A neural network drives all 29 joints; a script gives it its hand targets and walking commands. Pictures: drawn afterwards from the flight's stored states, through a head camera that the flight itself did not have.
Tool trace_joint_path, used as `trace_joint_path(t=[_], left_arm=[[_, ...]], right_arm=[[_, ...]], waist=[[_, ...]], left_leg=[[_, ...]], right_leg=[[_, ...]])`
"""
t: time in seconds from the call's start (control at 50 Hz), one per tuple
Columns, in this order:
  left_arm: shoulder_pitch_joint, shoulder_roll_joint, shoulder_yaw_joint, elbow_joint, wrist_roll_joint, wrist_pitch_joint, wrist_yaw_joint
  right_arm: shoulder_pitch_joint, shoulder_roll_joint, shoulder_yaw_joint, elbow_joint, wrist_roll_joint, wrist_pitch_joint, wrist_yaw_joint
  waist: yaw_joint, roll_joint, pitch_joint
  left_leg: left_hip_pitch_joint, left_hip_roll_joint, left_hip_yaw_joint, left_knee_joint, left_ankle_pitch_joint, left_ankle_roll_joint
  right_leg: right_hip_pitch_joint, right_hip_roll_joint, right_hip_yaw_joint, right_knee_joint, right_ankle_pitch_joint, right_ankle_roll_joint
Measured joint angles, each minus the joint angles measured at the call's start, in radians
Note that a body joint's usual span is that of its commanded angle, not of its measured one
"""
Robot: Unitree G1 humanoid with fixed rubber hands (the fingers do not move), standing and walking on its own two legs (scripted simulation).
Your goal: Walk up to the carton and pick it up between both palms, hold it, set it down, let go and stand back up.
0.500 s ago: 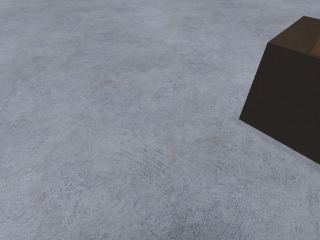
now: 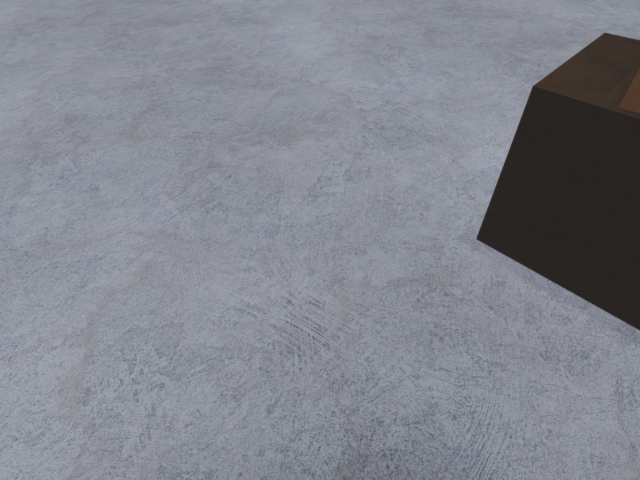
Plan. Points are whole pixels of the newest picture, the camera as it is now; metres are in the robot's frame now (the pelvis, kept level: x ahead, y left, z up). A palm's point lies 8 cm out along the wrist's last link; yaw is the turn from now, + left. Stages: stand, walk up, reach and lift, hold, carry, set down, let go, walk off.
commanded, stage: stand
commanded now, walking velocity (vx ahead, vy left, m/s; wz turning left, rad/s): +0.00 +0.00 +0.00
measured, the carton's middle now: out of the picture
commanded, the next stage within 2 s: walk up in 0.22 s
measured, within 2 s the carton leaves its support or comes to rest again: neither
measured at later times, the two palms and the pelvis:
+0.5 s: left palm out of the picture +0.07 +0.24 -0.11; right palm out of the picture +0.06 -0.26 -0.11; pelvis +0.00 -0.01 +0.00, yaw -5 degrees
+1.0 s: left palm (274, 445) +0.22 +0.09 -0.12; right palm out of the picture +0.11 -0.41 -0.12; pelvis +0.11 -0.14 -0.01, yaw -23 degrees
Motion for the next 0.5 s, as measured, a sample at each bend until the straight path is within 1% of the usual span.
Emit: trace_joint_path(t=[0.42,0.44,0.46,0.48,0.5], left_arm=[[0.002,0.004,-0.002,0.031,-0.003,-0.003,0.005],[0.009,0.006,0.004,0.025,0.002,0.000,-0.004],[0.023,0.008,0.013,0.018,0.009,0.007,-0.017],[0.038,0.010,0.021,0.015,0.026,0.020,-0.030],[0.051,0.014,0.028,0.013,0.045,0.036,-0.042]], right_arm=[[-0.001,0.000,0.001,0.036,0.003,-0.003,-0.004],[-0.001,0.002,-0.003,0.033,-0.012,-0.003,-0.003],[-0.003,0.001,-0.008,0.028,-0.032,-0.008,-0.003],[-0.009,-0.002,-0.013,0.024,-0.049,-0.015,-0.006],[-0.015,-0.005,-0.018,0.024,-0.060,-0.024,-0.012]], waist=[[0.000,-0.006,0.001],[0.009,-0.011,-0.001],[0.017,-0.015,-0.004],[0.019,-0.014,-0.007],[0.013,-0.011,-0.008]], left_leg=[[0.016,0.002,-0.001,-0.023,0.009,-0.003],[0.018,0.003,0.012,-0.021,0.003,0.002],[0.020,0.009,0.034,-0.016,-0.006,0.008],[0.023,0.021,0.059,-0.011,-0.018,0.013],[0.029,0.036,0.081,-0.007,-0.028,0.016]], right_leg=[[0.014,0.002,0.002,-0.020,0.008,-0.001],[0.000,0.006,0.017,0.003,-0.018,-0.010],[-0.028,0.011,0.028,0.058,-0.075,-0.018],[-0.071,0.009,0.016,0.149,-0.125,-0.016],[-0.117,0.003,-0.003,0.247,-0.151,-0.012]])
